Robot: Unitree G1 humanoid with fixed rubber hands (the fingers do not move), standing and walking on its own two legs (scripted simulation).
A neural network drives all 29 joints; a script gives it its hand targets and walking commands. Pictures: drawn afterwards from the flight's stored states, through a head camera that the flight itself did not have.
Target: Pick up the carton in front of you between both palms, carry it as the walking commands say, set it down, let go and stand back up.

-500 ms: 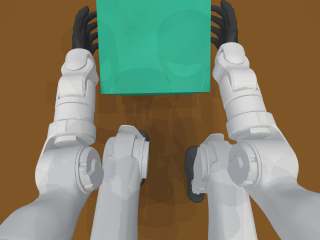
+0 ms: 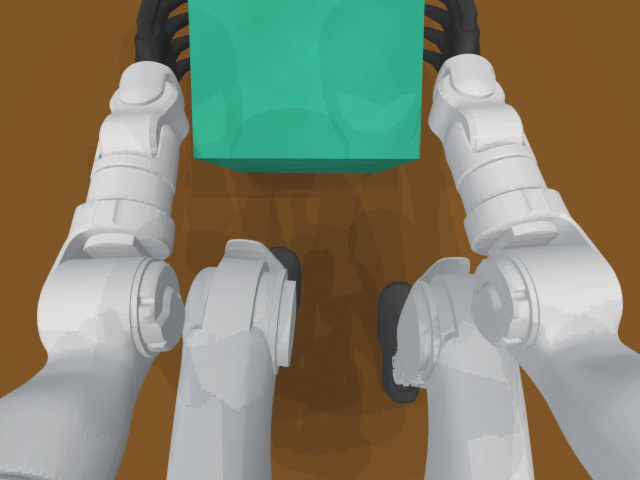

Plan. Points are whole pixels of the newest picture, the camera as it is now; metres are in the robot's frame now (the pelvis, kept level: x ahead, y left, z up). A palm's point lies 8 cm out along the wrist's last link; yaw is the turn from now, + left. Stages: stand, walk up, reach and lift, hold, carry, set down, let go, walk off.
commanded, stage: set down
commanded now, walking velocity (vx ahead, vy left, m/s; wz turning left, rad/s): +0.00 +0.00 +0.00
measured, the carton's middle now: (308, 84) +0.51 +0.09 -0.23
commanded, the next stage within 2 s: none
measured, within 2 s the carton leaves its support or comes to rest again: rests again in 0.14 s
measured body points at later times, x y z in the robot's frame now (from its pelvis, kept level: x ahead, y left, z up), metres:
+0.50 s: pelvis -0.01 +0.00 -0.01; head +0.34 +0.03 +0.27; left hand +0.50 +0.25 -0.17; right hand +0.54 -0.05 -0.18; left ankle +0.13 +0.11 -0.34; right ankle +0.10 -0.10 -0.34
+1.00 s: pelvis +0.00 +0.00 -0.01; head +0.36 +0.03 +0.25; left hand +0.48 +0.29 -0.20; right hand +0.54 -0.11 -0.20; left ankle +0.13 +0.11 -0.34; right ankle +0.10 -0.10 -0.34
